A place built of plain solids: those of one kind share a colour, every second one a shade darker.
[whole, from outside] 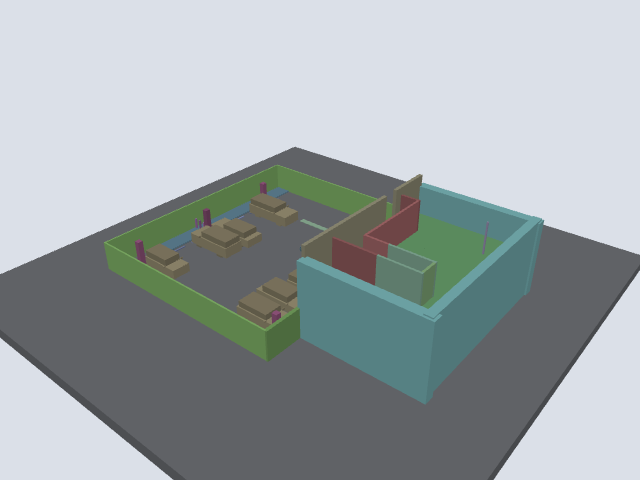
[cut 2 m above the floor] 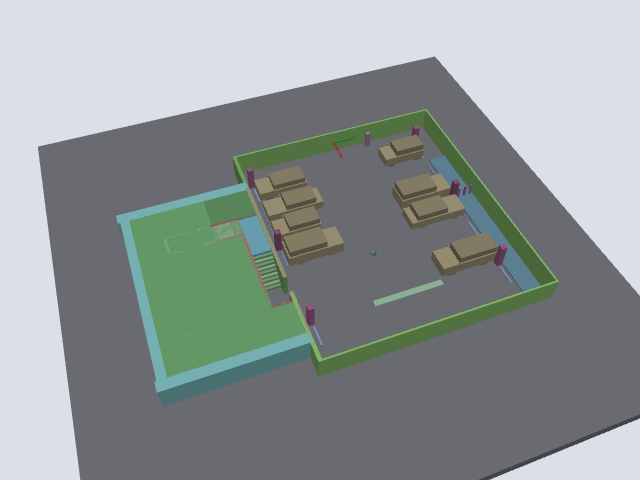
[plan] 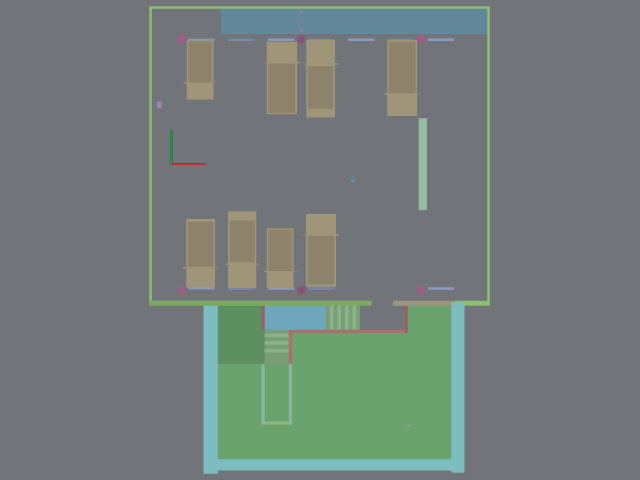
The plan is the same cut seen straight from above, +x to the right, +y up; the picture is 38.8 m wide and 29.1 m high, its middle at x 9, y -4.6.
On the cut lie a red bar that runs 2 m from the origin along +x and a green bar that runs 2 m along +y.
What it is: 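The pedestrian entrance of an underground car park of the 2000s; a paved forecourt at street level 3.90 m over the deck; a stair well of 20 risers of 0.195 m and treads of 0.230 m, 1.45 m wide, an L of two flights with a corner landing, along the facade; in a closed, roofed stair core with a lobby at street level, a plain doorway into the deck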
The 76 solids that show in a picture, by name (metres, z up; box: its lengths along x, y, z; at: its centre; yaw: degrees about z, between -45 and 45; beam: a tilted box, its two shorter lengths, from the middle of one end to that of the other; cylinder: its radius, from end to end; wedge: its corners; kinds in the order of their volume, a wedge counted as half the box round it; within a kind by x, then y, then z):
{
 "paving_1": {"box": [2.85, 2.09, 3.95], "at": [4.23, -11.07, 1.93]},
 "paving_2": {"box": [2.85, 1.46, 3.95], "at": [4.23, -9.31, 1.93]},
 "paving_3": {"box": [14.17, 5.8, 3.95], "at": [9.88, -15.01, 1.93]},
 "paving_4": {"box": [9.87, 2.08, 3.95], "at": [12.04, -11.07, 1.93]},
 "paving_5": {"box": [2.85, 1.46, 3.95], "at": [15.55, -9.31, 1.93]},
 "boundary_1": {"box": [0.87, 10.39, 6.38], "at": [2.38, -13.58, 3.14]},
 "boundary_2": {"box": [15.53, 0.68, 6.48], "at": [9.88, -18.23, 3.19]},
 "boundary_3": {"box": [0.8, 10.32, 6.36], "at": [17.36, -13.54, 3.13]},
 "stair_step_1": {"box": [1.47, 0.74, 3.37], "at": [6.38, -11.79, 1.63]},
 "stair_step_2": {"box": [1.47, 0.97, 3.17], "at": [6.38, -11.67, 1.53]},
 "stair_step_3": {"box": [1.47, 1.2, 2.98], "at": [6.38, -11.55, 1.44]},
 "stair_step_4": {"box": [1.47, 1.43, 2.78], "at": [6.38, -11.44, 1.34]},
 "stair_step_5": {"box": [1.47, 1.66, 2.58], "at": [6.38, -11.32, 1.24]},
 "stair_step_6": {"box": [1.47, 1.89, 2.39], "at": [6.38, -11.21, 1.15]},
 "stair_step_7": {"box": [1.47, 2.12, 2.19], "at": [6.38, -11.1, 1.05]},
 "stair_step_8": {"box": [3.99, 1.47, 1.8], "at": [7.6, -9.31, 0.85]},
 "stair_step_9": {"box": [4.22, 1.47, 1.61], "at": [7.71, -9.31, 0.76]},
 "stair_step_10": {"box": [4.45, 1.47, 1.42], "at": [7.83, -9.31, 0.66]},
 "stair_step_11": {"box": [4.68, 1.47, 1.22], "at": [7.94, -9.31, 0.56]},
 "stair_step_12": {"box": [4.91, 1.47, 1.02], "at": [8.06, -9.31, 0.46]},
 "stair_step_13": {"box": [5.14, 1.47, 0.83], "at": [8.17, -9.31, 0.36]},
 "stair_step_14": {"box": [5.37, 1.47, 0.64], "at": [8.29, -9.31, 0.27]},
 "stair_step_15": {"box": [5.6, 1.47, 0.44], "at": [8.4, -9.31, 0.17]},
 "stair_step_16": {"box": [5.83, 1.47, 0.24], "at": [8.52, -9.31, 0.07]},
 "car_1": {"box": [1.62, 3.6, 0.79], "at": [1.73, 5.71, 0.57]},
 "car_2": {"box": [1.42, 2.5, 0.57], "at": [1.73, 6.19, 1.25]},
 "car_3": {"box": [1.76, 4.13, 0.75], "at": [1.76, -5.39, 0.55]},
 "car_4": {"box": [1.56, 2.74, 0.48], "at": [1.76, -4.86, 1.17]},
 "car_5": {"box": [1.72, 4.67, 0.71], "at": [4.28, -5.18, 0.53]},
 "car_6": {"box": [1.52, 2.52, 0.53], "at": [4.28, -4.68, 1.15]},
 "car_7": {"box": [1.63, 3.65, 0.77], "at": [6.58, -5.71, 0.57]},
 "car_8": {"box": [1.43, 2.51, 0.52], "at": [6.58, -5.23, 1.21]},
 "car_9": {"box": [1.64, 3.01, 0.56], "at": [6.69, 4.61, 1.39]},
 "car_10": {"box": [1.84, 4.39, 0.93], "at": [6.69, 5.22, 0.65]},
 "car_11": {"box": [1.54, 2.59, 0.55], "at": [9.03, 4.66, 1.18]},
 "car_12": {"box": [1.74, 4.72, 0.72], "at": [9.03, 5.18, 0.54]},
 "car_13": {"box": [1.61, 2.97, 0.58], "at": [9.06, -5.82, 1.4]},
 "car_14": {"box": [1.81, 4.41, 0.93], "at": [9.06, -5.22, 0.64]},
 "car_15": {"box": [1.81, 4.62, 0.91], "at": [13.98, 5.22, 0.64]},
 "car_16": {"box": [1.61, 3.12, 0.56], "at": [13.98, 5.86, 1.37]},
 "wall_1": {"box": [0.15, 18.0, 2.6], "at": [-1.27, 0.56, 1.25]},
 "wall_2": {"box": [13.47, 0.3, 2.6], "at": [5.39, -8.44, 1.25]},
 "wall_3": {"box": [20.64, 0.15, 2.6], "at": [8.97, 9.49, 1.25]},
 "wall_4": {"box": [5.87, 0.3, 2.6], "at": [16.36, -8.44, 1.25]},
 "wall_5": {"box": [0.15, 18.0, 2.6], "at": [19.21, 0.56, 1.25]},
 "facade_1": {"box": [9.57, 0.3, 7.29], "at": [7.34, -8.44, 3.6]},
 "facade_2": {"box": [3.79, 0.3, 7.29], "at": [15.32, -8.44, 3.6]},
 "rim_guard_1": {"box": [0.2, 2.47, 6.64], "at": [5.55, -11.07, 3.27]},
 "rim_guard_2": {"box": [0.2, 1.65, 6.64], "at": [5.55, -9.41, 3.27]},
 "rim_guard_3": {"box": [0.2, 2.27, 6.64], "at": [7.2, -11.17, 3.27]},
 "rim_guard_4": {"box": [4.53, 0.2, 6.64], "at": [9.37, -10.13, 3.27]},
 "rim_guard_5": {"box": [3.09, 0.2, 6.64], "at": [12.78, -10.13, 3.27]},
 "rim_guard_6": {"box": [0.2, 1.65, 6.64], "at": [14.22, -9.41, 3.27]},
 "stair_landing_1": {"box": [3.76, 1.48, 2.0], "at": [7.48, -9.31, 0.95]},
 "lobby_wall_1": {"box": [0.2, 3.7, 6.64], "at": [5.55, -13.96, 3.27]},
 "lobby_wall_2": {"box": [0.2, 3.7, 6.64], "at": [7.2, -13.96, 3.27]},
 "walkway_1": {"box": [16.14, 1.53, 0.16], "at": [11.07, 8.65, 0.03]},
 "column_1": {"box": [0.45, 0.45, 2.57], "at": [0.6, -7.63, 1.24]},
 "column_2": {"box": [0.45, 0.45, 2.57], "at": [0.6, 7.58, 1.24]},
 "column_3": {"box": [0.45, 0.45, 2.57], "at": [7.86, -7.63, 1.24]},
 "column_4": {"box": [0.45, 0.45, 2.57], "at": [7.86, 7.58, 1.24]},
 "column_5": {"box": [0.45, 0.45, 2.57], "at": [15.12, -7.63, 1.24]},
 "column_6": {"box": [0.45, 0.45, 2.57], "at": [15.12, 7.58, 1.24]},
 "lobby_wall_end_1": {"box": [1.45, 0.2, 6.64], "at": [6.38, -15.71, 3.27]},
 "wheelstop_1": {"box": [1.6, 0.15, 0.15], "at": [1.81, -7.54, 0.03]},
 "wheelstop_2": {"box": [1.6, 0.15, 0.15], "at": [4.23, -7.54, 0.03]},
 "wheelstop_3": {"box": [1.6, 0.15, 0.15], "at": [4.23, 7.54, 0.03]},
 "wheelstop_4": {"box": [1.6, 0.15, 0.15], "at": [6.65, -7.54, 0.03]},
 "wheelstop_5": {"box": [1.6, 0.15, 0.15], "at": [6.65, 7.54, 0.03]},
 "wheelstop_6": {"box": [1.6, 0.15, 0.15], "at": [9.07, -7.54, 0.03]},
 "wheelstop_7": {"box": [1.6, 0.15, 0.15], "at": [11.49, 7.54, 0.03]},
 "wheelstop_8": {"box": [1.6, 0.15, 0.15], "at": [16.33, -7.54, 0.03]},
 "wheelstop_9": {"box": [1.6, 0.15, 0.15], "at": [16.33, 7.54, 0.03]},
 "hump_1": {"box": [0.5, 5.57, 0.1], "at": [15.24, 0.0, 0.0]},
 "pay_station_1": {"box": [0.3, 0.4, 1.5], "at": [-0.75, 3.58, 0.7]},
 "canopy_post_1": {"box": [0.12, 0.12, 6.64], "at": [14.36, -15.85, 3.27]}
}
